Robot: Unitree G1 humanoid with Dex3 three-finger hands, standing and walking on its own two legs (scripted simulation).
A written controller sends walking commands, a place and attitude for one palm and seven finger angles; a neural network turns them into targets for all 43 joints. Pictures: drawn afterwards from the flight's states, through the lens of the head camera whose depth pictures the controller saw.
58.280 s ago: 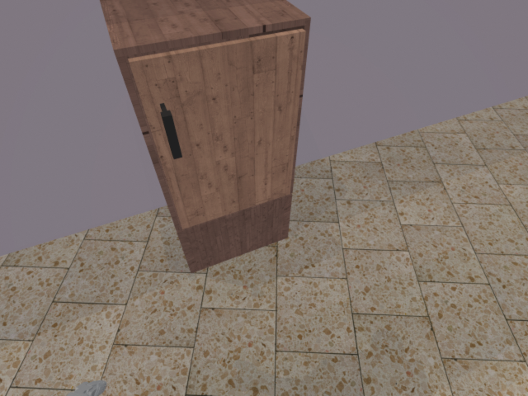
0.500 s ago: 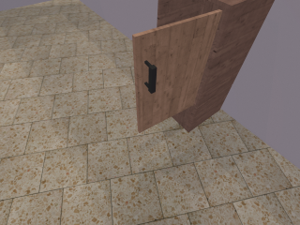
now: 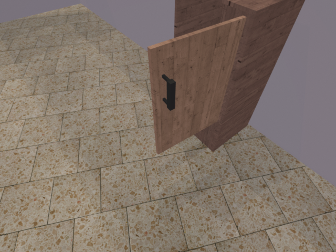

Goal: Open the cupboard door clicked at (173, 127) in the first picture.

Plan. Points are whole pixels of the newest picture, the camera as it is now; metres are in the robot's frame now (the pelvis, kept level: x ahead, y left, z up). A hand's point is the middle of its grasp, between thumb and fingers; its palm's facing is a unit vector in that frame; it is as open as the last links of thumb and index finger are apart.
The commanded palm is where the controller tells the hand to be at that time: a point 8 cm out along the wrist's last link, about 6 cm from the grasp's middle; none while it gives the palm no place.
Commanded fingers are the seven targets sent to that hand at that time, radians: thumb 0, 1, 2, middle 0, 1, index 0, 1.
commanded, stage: let the arm hang, fingers relaxed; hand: left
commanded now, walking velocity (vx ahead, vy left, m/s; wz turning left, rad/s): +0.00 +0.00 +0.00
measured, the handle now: (167, 92) +0.63 +0.03 -0.01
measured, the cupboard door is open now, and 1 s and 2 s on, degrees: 85 85 85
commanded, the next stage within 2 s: look to check the result in 0.16 s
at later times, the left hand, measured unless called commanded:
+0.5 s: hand out of the picture +0.07 +0.22 -0.16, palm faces +0.00 -0.96 -0.29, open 7.3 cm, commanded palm none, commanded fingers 0.00 0.90 0.90 -0.20 -0.30 -0.20 -0.30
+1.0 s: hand out of the picture +0.11 +0.23 -0.15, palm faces -0.01 -0.95 -0.31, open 7.3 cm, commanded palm none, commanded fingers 0.00 0.90 0.90 -0.20 -0.30 -0.20 -0.30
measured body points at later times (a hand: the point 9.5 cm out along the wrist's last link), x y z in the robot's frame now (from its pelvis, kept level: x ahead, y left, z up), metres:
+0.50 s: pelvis +0.02 +0.00 +0.00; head +0.05 -0.01 +0.45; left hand +0.07 +0.27 -0.14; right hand +0.07 -0.27 -0.15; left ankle +0.04 +0.12 -0.74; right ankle +0.01 -0.15 -0.74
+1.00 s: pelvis +0.03 -0.01 +0.01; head +0.06 -0.01 +0.46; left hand +0.11 +0.28 -0.13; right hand +0.11 -0.29 -0.14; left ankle +0.04 +0.12 -0.74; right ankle +0.01 -0.15 -0.74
